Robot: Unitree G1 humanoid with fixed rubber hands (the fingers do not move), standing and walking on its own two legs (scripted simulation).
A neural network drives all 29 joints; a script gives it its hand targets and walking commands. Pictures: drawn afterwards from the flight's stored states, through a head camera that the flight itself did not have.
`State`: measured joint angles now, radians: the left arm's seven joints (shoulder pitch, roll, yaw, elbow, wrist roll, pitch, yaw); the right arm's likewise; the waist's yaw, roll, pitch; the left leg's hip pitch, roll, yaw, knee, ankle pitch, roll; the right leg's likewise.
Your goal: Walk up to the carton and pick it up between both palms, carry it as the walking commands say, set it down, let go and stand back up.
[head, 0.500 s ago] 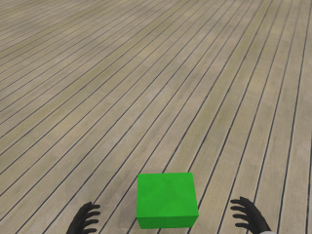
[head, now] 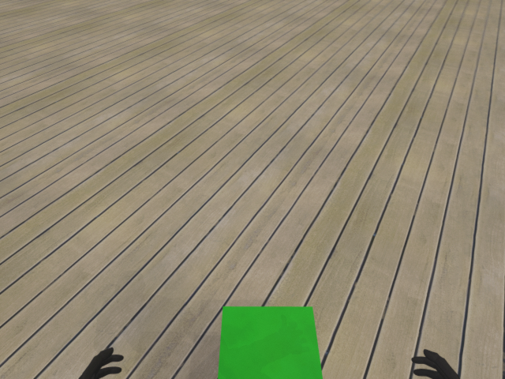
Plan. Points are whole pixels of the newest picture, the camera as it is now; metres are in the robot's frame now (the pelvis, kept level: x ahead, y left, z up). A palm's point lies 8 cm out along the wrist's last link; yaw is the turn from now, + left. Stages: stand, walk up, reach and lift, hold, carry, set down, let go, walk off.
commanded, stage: stand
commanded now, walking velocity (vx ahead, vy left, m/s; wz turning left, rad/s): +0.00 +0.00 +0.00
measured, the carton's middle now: (267, 355) +0.38 -0.03 -0.63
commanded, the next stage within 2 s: none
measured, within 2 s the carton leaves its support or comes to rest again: neither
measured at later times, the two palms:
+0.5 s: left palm out of the picture +0.10 +0.29 -0.08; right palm out of the picture +0.08 -0.30 -0.08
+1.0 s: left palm out of the picture +0.06 +0.30 -0.09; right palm out of the picture +0.05 -0.31 -0.09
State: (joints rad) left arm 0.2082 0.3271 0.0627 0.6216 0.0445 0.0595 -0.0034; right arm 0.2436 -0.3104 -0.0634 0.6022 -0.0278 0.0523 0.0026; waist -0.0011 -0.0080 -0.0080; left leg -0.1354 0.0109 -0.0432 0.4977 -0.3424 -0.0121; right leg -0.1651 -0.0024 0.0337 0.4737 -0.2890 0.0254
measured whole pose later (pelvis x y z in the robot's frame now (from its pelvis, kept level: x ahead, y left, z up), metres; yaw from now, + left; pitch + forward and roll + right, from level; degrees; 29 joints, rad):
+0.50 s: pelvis -0.02 +0.00 +0.00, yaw +0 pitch -2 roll +0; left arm 0.21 0.35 0.03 0.78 0.04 -0.01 0.00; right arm 0.26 -0.34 -0.05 0.76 -0.04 -0.01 -0.01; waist 0.00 0.00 -0.03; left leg -0.14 0.00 -0.04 0.46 -0.29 -0.02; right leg -0.18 -0.01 0.04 0.47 -0.26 0.02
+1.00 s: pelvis -0.04 -0.01 +0.00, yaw +0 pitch -3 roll +0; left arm 0.18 0.39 0.01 0.93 0.03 -0.01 0.00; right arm 0.23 -0.37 -0.02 0.90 -0.03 -0.01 -0.01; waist 0.00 0.00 -0.01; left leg -0.14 0.01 -0.04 0.43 -0.25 -0.02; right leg -0.17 -0.01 0.04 0.42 -0.21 0.02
